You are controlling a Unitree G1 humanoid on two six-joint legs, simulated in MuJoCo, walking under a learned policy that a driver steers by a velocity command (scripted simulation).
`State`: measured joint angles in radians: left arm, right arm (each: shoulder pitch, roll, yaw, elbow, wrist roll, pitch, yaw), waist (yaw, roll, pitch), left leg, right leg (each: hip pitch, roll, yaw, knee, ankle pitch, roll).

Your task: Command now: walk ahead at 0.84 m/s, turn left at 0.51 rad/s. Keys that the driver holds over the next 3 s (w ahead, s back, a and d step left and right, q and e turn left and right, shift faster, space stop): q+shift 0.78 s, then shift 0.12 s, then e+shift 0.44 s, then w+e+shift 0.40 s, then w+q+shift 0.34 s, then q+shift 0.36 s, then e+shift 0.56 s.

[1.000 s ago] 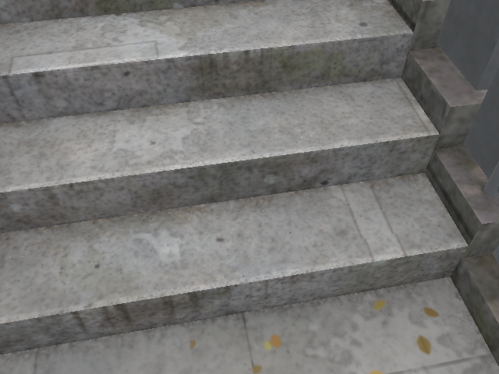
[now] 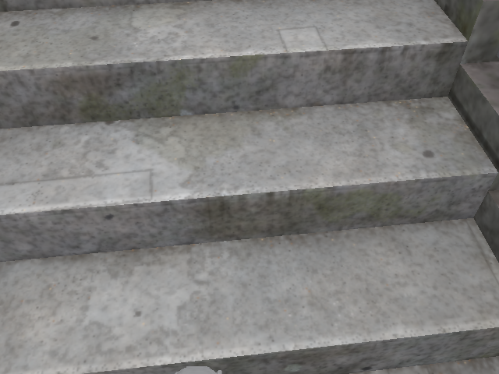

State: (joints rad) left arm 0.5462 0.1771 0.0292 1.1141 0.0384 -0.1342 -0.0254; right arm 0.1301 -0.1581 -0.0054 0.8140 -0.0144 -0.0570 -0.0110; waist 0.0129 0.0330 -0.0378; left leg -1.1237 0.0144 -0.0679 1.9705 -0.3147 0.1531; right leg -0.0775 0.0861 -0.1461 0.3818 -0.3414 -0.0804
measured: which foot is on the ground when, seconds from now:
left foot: up 0.00-0.14, down 0.16-0.64, up 0.66-1.00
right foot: down 0.00-0.16, up 0.18-0.62, down 0.64-1.00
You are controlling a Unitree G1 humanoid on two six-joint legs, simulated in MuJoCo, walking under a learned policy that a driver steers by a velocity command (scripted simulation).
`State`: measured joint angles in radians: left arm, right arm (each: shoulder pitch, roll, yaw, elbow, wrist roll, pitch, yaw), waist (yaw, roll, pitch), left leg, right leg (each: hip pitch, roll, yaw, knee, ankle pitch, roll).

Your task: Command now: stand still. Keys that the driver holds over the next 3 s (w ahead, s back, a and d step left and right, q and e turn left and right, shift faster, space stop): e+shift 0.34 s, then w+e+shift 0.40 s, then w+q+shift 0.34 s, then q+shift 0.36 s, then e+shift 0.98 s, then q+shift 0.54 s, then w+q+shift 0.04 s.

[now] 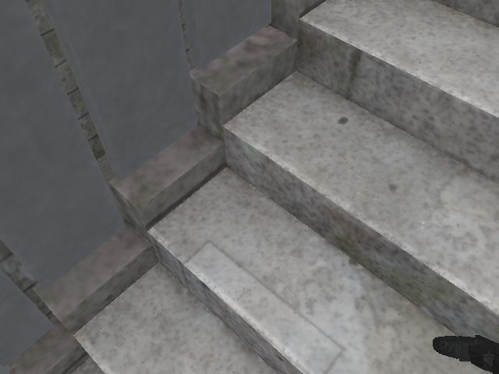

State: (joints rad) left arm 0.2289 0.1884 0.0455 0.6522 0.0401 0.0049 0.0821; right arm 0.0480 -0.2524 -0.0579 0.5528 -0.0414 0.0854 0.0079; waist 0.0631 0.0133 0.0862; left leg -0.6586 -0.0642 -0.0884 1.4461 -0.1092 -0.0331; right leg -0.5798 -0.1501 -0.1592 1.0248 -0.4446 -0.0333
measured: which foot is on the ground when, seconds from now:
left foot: up 0.00-0.12, down 0.14-0.58, up 0.60-1.00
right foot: down 0.00-0.14, up 0.16-0.56, down 0.58-1.00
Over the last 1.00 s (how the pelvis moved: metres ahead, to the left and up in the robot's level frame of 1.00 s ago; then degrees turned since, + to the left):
0.42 0.04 0.27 47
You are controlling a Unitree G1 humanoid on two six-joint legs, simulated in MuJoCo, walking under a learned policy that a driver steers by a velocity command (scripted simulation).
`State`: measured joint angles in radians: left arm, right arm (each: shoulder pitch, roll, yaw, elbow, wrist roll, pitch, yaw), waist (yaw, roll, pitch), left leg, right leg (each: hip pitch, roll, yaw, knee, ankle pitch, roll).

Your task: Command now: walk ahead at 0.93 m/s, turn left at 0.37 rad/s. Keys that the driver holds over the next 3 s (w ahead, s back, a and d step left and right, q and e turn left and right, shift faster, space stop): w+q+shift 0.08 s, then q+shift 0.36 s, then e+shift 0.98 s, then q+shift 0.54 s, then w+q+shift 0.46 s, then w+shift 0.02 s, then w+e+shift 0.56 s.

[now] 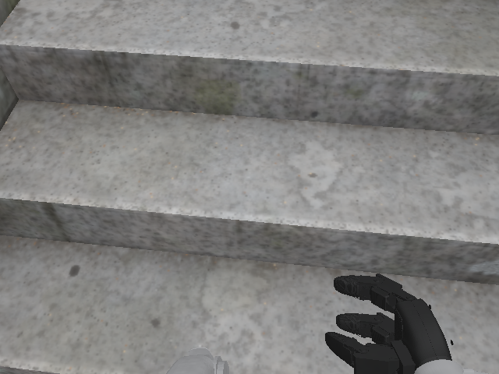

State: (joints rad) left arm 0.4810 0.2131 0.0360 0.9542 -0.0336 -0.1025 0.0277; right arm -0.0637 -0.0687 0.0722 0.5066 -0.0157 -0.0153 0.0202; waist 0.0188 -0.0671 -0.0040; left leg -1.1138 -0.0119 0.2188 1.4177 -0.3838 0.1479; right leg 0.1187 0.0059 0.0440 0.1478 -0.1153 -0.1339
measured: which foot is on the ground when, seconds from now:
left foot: up 0.00-0.02, down 0.04-0.38, up 0.40-0.76, down 0.78-1.00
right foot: down 0.00-0.04, up 0.06-0.36, down 0.38-0.76, up 0.78-1.00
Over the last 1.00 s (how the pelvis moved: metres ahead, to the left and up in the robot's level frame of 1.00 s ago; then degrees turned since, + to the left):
0.24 -0.18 0.09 -34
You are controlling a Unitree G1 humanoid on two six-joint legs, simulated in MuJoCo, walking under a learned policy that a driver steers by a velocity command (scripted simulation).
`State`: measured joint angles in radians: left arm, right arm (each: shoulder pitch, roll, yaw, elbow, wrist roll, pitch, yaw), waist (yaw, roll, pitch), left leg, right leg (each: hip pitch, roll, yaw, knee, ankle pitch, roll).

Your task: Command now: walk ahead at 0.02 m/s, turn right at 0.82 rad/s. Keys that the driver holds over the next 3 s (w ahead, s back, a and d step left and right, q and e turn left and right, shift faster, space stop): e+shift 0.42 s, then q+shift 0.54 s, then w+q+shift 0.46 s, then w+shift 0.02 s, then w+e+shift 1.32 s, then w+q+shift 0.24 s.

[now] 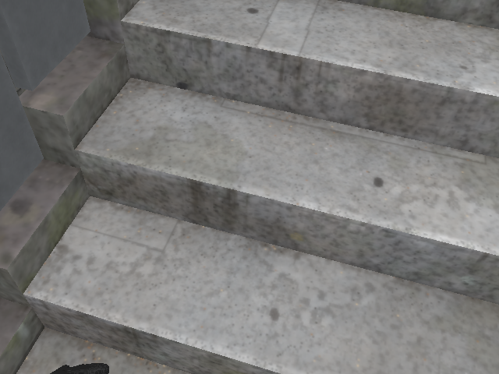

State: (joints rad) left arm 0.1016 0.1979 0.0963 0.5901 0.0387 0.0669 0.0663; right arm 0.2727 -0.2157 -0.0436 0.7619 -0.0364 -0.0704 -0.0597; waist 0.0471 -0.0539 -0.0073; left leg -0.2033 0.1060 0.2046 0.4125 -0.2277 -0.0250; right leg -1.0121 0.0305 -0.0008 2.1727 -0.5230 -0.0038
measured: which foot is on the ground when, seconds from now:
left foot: down 0.00-0.22, up 0.24-0.96, down 0.98-1.00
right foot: up 0.00-0.18, down 0.20-0.98, up 1.00-1.00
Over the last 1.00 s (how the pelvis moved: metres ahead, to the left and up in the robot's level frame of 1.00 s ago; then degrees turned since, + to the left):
0.49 0.03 0.30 8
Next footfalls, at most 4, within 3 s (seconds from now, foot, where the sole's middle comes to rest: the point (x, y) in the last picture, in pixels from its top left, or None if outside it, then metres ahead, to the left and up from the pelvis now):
0.20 right None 0.15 -0.20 -0.62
0.98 left None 0.24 -0.03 -0.62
1.40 right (383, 323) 0.51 -0.25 -0.45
1.84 left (215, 151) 0.83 0.14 -0.29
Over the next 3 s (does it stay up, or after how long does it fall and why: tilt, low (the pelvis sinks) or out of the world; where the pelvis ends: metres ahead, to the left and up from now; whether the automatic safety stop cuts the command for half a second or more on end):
stays up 1.48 -0.16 0.80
